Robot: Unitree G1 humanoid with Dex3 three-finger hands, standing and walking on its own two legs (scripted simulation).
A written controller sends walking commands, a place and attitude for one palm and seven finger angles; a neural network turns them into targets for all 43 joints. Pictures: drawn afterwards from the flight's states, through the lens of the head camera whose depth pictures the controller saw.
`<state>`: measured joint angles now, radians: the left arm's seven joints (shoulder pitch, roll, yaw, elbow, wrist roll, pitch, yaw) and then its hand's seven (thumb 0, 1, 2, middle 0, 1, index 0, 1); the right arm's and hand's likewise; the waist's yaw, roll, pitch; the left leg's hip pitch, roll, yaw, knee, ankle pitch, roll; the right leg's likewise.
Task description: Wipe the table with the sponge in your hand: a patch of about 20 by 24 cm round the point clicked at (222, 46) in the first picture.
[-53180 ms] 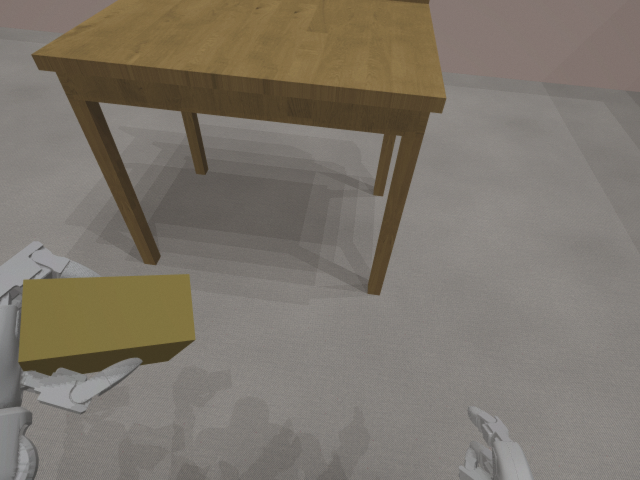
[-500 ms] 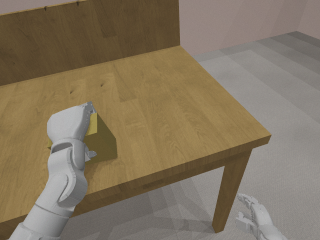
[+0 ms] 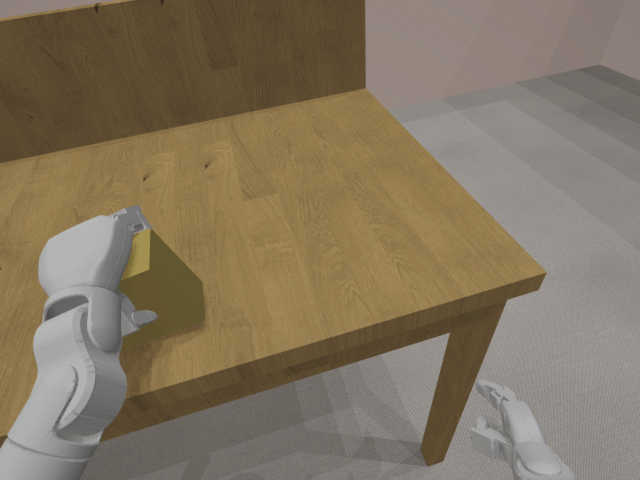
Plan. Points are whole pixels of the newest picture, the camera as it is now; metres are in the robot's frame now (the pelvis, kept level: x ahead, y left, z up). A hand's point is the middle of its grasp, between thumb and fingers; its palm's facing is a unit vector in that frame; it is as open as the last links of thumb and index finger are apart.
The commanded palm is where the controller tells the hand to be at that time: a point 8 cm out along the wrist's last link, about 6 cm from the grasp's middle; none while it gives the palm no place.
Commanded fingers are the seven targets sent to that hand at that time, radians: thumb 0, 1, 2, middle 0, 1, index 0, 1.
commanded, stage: slide back across to the middle lane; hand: left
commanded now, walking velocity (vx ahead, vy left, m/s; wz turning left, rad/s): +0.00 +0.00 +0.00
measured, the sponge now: (145, 301) +0.27 +0.26 +0.11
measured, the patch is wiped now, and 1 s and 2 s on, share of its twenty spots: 0.95 0.95 0.95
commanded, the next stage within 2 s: wipe forward along the middle lane in 0.14 s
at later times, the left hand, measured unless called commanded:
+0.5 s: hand (93, 285) +0.26 +0.31 +0.15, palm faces +0.04 -0.04 -1.00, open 10.1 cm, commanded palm +0.24 +0.31 +0.20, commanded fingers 0.00 0.10 1.30 -1.20 -1.60 -1.20 -1.60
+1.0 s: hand (101, 254) +0.32 +0.33 +0.15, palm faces -0.03 -0.01 -1.00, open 10.1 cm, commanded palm +0.30 +0.33 +0.18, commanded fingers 0.00 0.10 1.30 -1.20 -1.60 -1.20 -1.60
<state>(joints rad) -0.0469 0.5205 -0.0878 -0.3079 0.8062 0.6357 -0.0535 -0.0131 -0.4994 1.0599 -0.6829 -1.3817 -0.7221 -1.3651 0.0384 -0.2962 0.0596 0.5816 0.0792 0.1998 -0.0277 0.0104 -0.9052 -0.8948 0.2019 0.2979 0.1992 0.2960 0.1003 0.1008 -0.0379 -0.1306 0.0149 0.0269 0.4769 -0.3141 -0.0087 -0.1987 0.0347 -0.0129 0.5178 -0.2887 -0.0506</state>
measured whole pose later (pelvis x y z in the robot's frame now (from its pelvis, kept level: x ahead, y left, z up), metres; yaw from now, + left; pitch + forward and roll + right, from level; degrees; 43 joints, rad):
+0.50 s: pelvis -0.02 +0.00 +0.00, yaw +2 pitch -2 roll +0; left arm -0.21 0.59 -0.08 0.00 0.87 0.43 -0.15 -0.01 -0.52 1.06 -0.71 -1.35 -0.75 -1.34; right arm 0.06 -0.29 0.06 0.64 0.07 0.11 -0.07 0.01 -0.90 -0.89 0.20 0.30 0.20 0.30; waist 0.10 0.10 0.00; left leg -0.15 0.00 -0.01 0.44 -0.26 0.00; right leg -0.20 0.02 -0.05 0.46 -0.23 -0.04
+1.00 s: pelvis -0.02 +0.00 +0.01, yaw +3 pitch +1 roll +0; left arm -0.46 0.61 -0.05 0.37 0.91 0.28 -0.15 0.01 -0.54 1.07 -0.74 -1.33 -0.77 -1.32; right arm 0.13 -0.31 0.03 0.68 0.07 0.11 -0.07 0.01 -0.90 -0.89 0.20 0.30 0.20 0.30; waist 0.06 0.09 -0.02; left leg -0.20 0.00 -0.02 0.43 -0.24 0.00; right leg -0.23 0.02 -0.06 0.42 -0.21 -0.05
